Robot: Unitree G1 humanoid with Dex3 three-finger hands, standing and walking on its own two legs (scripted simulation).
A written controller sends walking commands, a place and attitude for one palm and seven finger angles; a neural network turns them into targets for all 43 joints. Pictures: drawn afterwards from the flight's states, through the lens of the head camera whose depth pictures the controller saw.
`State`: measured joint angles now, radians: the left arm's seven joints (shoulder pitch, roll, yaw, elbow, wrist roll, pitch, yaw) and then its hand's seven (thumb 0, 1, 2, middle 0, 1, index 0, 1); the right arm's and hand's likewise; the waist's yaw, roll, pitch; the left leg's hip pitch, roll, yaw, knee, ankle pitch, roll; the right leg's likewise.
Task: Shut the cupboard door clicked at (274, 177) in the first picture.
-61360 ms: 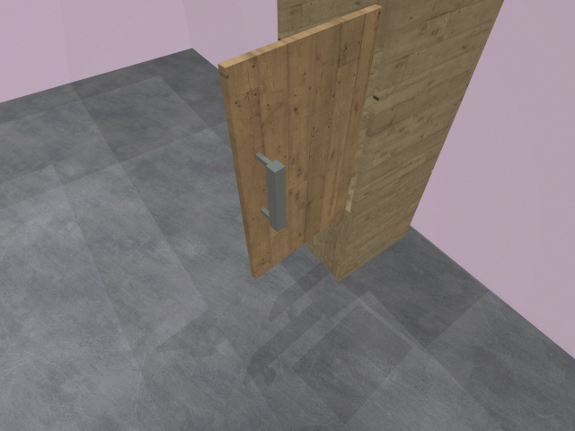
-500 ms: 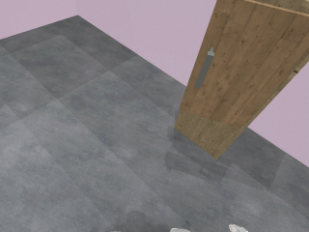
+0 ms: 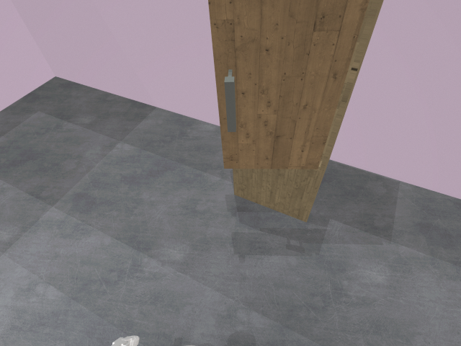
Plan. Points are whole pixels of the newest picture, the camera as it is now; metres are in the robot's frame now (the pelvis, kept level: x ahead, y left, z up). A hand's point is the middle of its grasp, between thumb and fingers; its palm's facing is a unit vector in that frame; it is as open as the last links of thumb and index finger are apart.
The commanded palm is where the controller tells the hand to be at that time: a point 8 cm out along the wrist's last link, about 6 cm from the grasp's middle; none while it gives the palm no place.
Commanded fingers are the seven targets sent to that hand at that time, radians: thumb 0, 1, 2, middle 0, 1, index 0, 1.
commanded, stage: take the last steps up to it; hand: left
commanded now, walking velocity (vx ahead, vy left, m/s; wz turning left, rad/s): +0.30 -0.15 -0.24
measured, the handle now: (231, 101) +0.74 +0.02 -0.01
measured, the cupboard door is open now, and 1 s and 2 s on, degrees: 24 24 24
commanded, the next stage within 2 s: come to a stop and stand still in 0.76 s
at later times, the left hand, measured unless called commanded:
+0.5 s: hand (145, 340) +0.17 +0.19 -0.17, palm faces -0.09 -0.99 -0.14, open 7.4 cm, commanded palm none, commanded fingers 0.00 0.90 0.90 -0.20 -0.30 -0.20 -0.30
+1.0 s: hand (224, 244) +0.37 +0.03 -0.16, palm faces -0.12 -0.97 -0.23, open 7.2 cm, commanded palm none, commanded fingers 0.00 0.90 0.90 -0.20 -0.30 -0.20 -0.30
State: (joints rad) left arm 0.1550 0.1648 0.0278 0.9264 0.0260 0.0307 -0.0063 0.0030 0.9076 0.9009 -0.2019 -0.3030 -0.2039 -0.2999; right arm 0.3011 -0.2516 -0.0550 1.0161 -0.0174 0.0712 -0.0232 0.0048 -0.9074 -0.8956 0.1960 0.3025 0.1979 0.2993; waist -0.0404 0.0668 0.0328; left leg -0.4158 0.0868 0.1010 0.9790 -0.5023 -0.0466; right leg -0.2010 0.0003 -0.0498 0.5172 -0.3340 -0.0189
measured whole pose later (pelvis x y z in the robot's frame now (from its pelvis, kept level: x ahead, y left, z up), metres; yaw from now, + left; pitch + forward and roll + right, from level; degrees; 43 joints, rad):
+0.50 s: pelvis +0.11 +0.00 +0.01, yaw -6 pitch +1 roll -2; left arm 0.24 0.25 0.08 1.01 0.04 0.05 -0.05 0.01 0.91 0.90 -0.20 -0.30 -0.20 -0.30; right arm 0.35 -0.16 -0.01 1.00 -0.03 -0.05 -0.04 0.00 -0.91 -0.90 0.20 0.30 0.20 0.30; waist -0.01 -0.05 0.03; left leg -0.11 0.10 0.17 0.39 -0.28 -0.01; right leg -0.58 -0.04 0.01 1.15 -0.22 0.01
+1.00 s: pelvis +0.27 -0.14 +0.01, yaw -7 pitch +1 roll +0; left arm 0.17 0.16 0.03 1.03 0.02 -0.04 0.03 -0.01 0.94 0.90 -0.20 -0.30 -0.21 -0.30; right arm 0.22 -0.19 -0.04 1.03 -0.01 0.01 -0.03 0.00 -0.91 -0.90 0.19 0.30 0.19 0.30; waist -0.02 0.03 0.05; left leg -0.45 0.07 0.05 0.96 -0.38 -0.04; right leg -0.25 0.02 -0.14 0.42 -0.20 -0.08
